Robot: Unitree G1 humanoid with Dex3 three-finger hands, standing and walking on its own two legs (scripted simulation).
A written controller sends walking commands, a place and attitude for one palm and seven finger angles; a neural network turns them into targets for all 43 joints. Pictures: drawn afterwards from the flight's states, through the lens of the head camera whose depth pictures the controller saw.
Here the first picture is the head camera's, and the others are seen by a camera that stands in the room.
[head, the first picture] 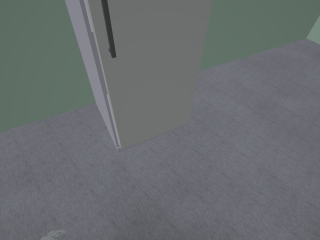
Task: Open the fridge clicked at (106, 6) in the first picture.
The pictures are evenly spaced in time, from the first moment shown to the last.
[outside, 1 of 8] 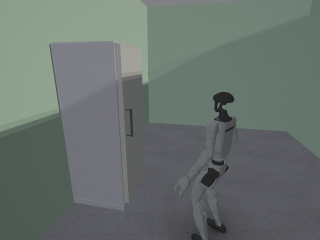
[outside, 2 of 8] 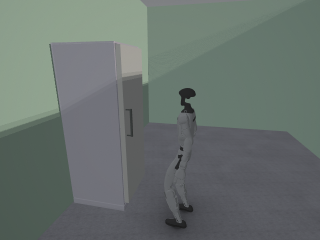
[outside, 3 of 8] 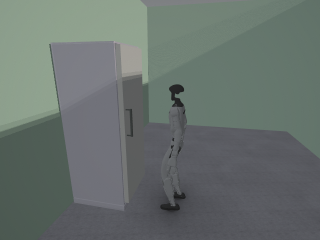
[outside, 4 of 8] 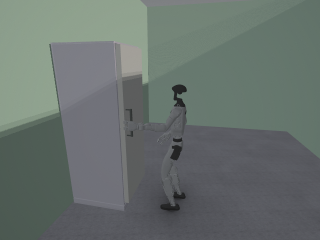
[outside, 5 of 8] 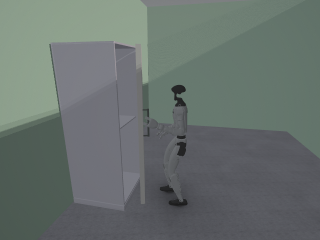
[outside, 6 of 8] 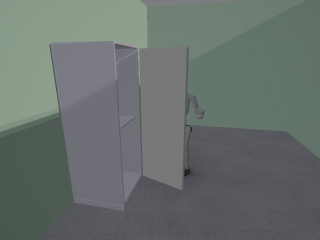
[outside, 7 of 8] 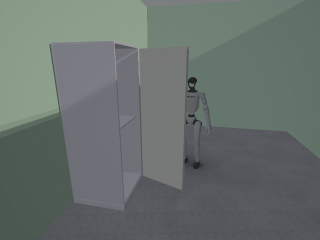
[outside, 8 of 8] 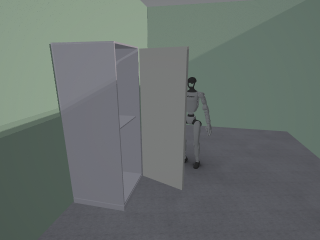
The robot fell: no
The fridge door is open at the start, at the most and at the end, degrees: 0 78 70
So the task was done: yes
